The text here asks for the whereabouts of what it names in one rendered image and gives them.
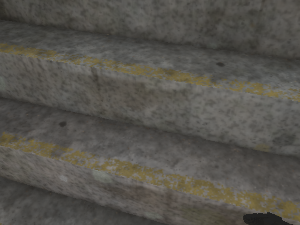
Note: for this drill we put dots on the robot right hand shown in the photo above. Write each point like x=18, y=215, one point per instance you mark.
x=264, y=219

